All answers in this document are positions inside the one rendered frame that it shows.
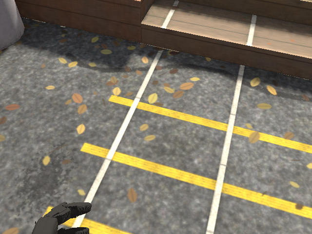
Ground robot left hand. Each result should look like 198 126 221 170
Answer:
31 202 92 234

